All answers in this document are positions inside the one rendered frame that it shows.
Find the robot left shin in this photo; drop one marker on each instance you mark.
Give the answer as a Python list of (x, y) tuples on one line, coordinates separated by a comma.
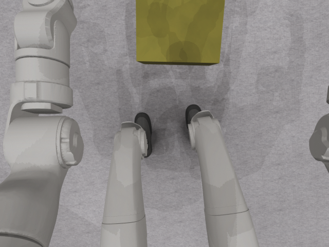
[(129, 124)]

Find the robot shin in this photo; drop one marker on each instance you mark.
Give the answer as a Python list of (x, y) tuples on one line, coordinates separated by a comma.
[(129, 124), (205, 114)]

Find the left robot upper arm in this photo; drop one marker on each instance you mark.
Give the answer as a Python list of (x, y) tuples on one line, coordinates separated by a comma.
[(39, 151)]

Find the carton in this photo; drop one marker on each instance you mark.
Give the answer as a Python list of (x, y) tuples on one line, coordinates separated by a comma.
[(179, 32)]

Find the right robot upper arm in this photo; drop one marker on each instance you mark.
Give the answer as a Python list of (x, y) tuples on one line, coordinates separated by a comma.
[(319, 141)]

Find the robot left forearm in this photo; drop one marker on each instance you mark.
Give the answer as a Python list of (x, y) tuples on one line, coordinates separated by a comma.
[(42, 59)]

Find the robot right shin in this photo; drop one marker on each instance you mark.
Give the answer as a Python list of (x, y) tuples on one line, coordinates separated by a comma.
[(205, 114)]

